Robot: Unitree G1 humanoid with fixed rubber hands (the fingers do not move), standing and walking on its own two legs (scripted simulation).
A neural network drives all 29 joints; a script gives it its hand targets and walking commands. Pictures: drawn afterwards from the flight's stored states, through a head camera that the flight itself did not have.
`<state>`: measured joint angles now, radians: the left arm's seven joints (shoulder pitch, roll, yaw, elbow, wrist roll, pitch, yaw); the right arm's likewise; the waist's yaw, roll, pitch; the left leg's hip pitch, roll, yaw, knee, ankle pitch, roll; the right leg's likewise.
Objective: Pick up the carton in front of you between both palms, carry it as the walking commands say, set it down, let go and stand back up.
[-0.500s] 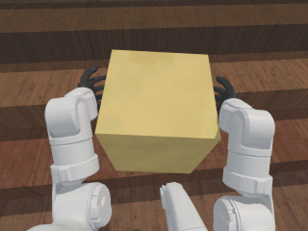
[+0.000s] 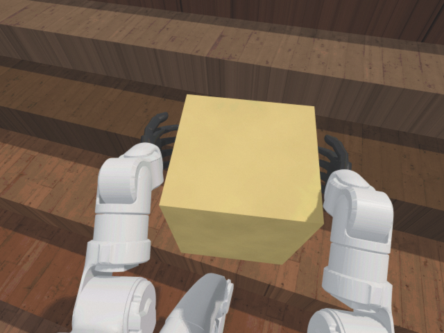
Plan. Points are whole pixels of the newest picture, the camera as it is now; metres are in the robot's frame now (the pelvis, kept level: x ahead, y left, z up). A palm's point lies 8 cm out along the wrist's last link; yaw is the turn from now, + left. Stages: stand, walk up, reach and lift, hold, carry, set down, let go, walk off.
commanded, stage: carry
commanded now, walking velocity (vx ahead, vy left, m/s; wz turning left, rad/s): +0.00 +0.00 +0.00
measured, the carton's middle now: (239, 188) +0.38 +0.07 +0.04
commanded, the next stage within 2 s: none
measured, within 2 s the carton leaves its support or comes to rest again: neither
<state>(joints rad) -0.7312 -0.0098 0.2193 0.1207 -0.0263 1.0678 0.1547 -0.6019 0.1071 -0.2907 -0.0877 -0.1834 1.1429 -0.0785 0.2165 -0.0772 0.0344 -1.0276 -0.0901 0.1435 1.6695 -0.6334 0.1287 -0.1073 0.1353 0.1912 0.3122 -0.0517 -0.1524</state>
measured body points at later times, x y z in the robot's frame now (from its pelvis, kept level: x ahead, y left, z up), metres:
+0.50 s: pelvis +0.24 -0.10 +0.15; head +0.27 -0.12 +0.60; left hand +0.67 -0.03 +0.35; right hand +0.62 -0.33 +0.35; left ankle +0.22 +0.03 -0.32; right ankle +0.17 -0.17 -0.60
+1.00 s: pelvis +0.42 -0.14 +0.31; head +0.49 -0.16 +0.76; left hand +0.83 -0.11 +0.39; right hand +0.74 -0.40 +0.39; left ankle +0.48 -0.10 -0.42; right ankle +0.47 -0.28 -0.35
